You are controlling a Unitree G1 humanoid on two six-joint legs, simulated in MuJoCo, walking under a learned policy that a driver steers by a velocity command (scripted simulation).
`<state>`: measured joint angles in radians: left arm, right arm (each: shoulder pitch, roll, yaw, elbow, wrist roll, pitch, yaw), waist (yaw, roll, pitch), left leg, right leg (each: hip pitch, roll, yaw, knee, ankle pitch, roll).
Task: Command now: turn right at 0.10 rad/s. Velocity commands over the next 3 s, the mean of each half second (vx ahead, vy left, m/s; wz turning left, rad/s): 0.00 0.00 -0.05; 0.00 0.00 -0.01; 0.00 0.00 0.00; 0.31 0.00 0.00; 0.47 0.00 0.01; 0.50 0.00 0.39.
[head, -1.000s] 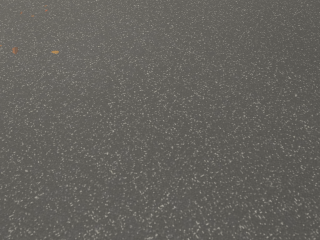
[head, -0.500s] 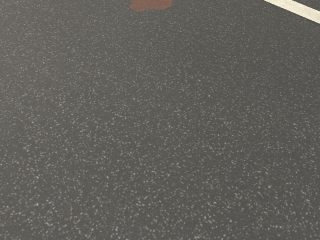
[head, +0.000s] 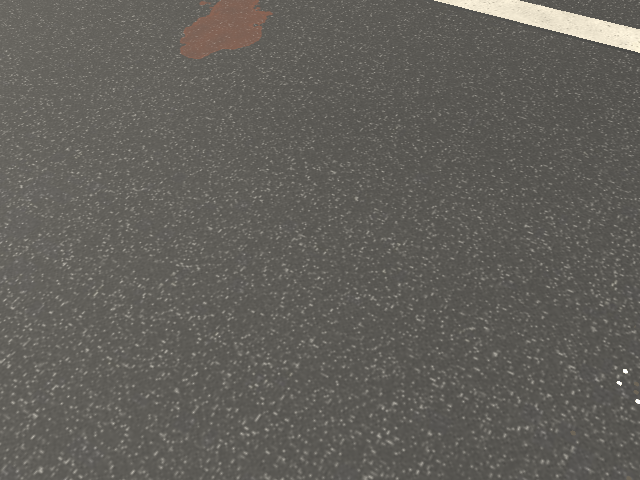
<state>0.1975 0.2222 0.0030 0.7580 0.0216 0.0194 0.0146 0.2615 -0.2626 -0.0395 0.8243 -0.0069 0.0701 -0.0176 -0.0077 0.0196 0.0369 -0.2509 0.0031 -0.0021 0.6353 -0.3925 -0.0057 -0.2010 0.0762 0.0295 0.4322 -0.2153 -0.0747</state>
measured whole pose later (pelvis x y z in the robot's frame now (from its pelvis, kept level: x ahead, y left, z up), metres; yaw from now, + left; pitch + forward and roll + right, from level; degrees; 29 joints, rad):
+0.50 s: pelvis -0.01 +0.02 +0.00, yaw +0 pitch -2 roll +0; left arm 0.26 0.22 0.00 1.07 0.01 0.01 0.03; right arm 0.25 -0.20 0.00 1.04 -0.01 0.00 -0.03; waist 0.01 0.00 0.03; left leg -0.12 -0.03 0.00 0.38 -0.22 0.03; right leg -0.16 0.06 0.04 0.36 -0.16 -0.04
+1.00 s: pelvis -0.01 +0.02 +0.00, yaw +1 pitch -1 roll +0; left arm 0.27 0.15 -0.01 1.17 0.01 0.00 0.04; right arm 0.31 -0.15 0.02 1.14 -0.01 -0.01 -0.04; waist 0.00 0.00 0.02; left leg -0.14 -0.04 -0.01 0.39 -0.23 0.04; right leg -0.18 0.05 0.04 0.38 -0.18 -0.03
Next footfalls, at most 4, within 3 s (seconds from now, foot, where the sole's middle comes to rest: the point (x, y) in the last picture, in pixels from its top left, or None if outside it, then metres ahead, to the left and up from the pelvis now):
0.04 left None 0.02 0.12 -0.78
2.26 left None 0.45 0.05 -0.78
2.80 right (384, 358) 0.78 -0.10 -0.78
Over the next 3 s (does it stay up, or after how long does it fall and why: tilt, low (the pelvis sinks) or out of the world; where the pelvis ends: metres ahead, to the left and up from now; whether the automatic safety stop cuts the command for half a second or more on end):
stays up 0.71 -0.03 0.00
